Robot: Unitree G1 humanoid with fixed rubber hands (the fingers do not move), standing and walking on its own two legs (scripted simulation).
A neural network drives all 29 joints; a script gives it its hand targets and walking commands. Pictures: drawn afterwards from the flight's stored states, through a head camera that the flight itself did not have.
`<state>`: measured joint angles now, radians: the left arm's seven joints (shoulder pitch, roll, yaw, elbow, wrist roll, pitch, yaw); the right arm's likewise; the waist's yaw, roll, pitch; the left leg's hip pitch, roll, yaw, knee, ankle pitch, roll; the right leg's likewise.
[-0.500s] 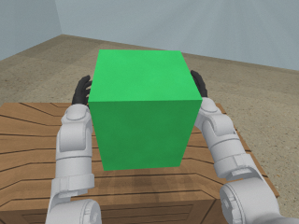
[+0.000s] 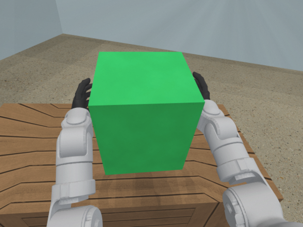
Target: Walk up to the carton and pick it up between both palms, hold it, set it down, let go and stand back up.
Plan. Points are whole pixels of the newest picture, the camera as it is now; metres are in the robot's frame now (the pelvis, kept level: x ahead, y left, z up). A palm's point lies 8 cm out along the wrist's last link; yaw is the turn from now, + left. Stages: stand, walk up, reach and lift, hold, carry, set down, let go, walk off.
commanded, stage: hold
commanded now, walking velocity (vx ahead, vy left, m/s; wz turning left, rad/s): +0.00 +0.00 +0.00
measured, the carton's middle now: (143, 114) +0.37 +0.00 +0.17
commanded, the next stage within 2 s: none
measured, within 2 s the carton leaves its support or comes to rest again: neither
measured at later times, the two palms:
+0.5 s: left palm (81, 109) +0.36 +0.15 +0.20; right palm (201, 101) +0.37 -0.15 +0.21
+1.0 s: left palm (81, 109) +0.36 +0.15 +0.20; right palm (201, 101) +0.36 -0.15 +0.21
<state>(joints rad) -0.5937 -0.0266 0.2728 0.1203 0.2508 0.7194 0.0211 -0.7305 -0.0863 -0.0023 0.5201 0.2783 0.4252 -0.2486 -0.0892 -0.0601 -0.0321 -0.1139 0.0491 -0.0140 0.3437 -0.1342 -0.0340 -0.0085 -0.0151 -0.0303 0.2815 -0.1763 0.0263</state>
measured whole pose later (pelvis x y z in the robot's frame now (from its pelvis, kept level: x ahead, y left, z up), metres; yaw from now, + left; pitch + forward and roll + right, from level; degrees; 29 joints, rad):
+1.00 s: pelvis +0.00 +0.00 +0.00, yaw +0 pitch -6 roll -1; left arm -0.61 -0.02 0.28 0.15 0.25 0.71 0.02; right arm -0.74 -0.09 -0.01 0.54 0.27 0.41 -0.25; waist -0.09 -0.06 -0.03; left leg -0.12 0.05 -0.01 0.34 -0.13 -0.03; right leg -0.01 -0.02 -0.03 0.28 -0.17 0.03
